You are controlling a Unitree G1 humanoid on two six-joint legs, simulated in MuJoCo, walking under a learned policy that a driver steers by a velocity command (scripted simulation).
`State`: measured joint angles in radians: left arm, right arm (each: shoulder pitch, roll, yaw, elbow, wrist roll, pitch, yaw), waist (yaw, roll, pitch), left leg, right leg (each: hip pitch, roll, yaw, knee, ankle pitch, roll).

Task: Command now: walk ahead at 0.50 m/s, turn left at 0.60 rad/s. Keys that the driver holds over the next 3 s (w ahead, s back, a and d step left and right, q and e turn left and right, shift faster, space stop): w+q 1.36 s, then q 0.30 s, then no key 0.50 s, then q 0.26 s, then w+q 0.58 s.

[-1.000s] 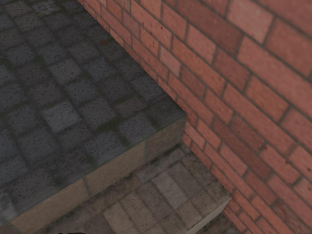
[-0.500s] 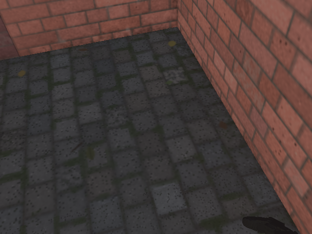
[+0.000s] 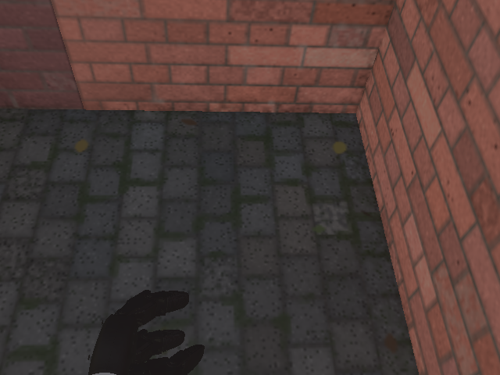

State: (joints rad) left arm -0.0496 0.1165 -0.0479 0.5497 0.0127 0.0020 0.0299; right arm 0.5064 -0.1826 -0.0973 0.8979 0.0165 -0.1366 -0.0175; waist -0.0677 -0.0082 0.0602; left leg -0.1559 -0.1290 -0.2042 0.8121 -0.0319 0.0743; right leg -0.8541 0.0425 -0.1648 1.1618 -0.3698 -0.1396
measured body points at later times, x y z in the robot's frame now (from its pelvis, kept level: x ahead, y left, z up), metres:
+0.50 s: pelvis +0.33 +0.05 +0.10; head +0.35 +0.04 +0.54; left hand +0.22 +0.30 -0.03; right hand +0.60 -0.10 +0.01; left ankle +0.39 +0.12 -0.62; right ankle +0.14 -0.08 -0.59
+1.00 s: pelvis +0.62 +0.13 +0.10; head +0.65 +0.12 +0.55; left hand +0.62 +0.43 +0.02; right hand +0.84 -0.09 -0.03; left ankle +0.45 +0.13 -0.54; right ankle +0.76 +0.07 -0.62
